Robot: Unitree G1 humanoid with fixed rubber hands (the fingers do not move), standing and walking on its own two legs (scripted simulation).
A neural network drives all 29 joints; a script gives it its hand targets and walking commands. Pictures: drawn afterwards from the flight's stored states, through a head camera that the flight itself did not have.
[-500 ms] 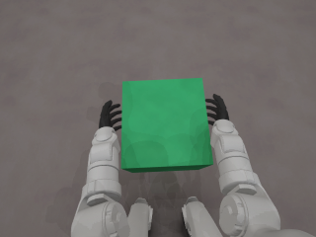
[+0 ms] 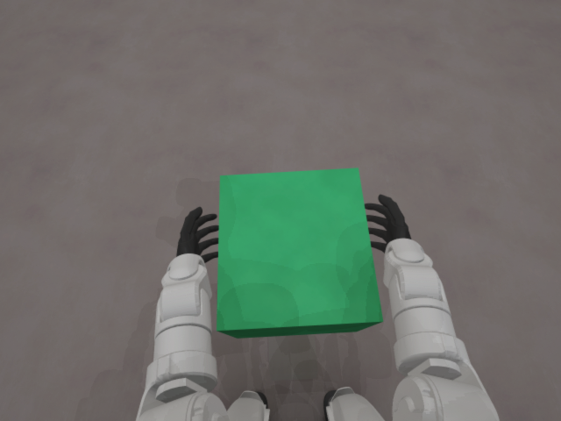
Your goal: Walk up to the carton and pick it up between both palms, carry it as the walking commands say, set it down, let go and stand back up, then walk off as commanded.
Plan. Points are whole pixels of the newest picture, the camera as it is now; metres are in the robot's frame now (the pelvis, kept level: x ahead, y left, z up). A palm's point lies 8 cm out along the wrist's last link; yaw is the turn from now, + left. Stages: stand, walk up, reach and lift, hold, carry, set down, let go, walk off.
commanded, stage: reach and lift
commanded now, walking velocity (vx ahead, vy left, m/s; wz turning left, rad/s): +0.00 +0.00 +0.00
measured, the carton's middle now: (293, 259) +0.37 +0.00 -0.11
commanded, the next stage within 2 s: hold in 1.88 s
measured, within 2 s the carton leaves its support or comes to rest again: neither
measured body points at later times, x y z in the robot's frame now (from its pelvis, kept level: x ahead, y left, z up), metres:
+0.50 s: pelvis +0.02 +0.00 +0.03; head +0.03 +0.00 +0.48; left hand +0.34 +0.16 +0.04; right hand +0.34 -0.15 +0.04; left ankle +0.04 +0.14 -0.71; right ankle +0.03 -0.13 -0.71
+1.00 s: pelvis +0.02 +0.00 +0.04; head -0.03 +0.00 +0.48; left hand +0.32 +0.16 +0.08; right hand +0.33 -0.15 +0.08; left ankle +0.04 +0.14 -0.71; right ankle +0.03 -0.13 -0.71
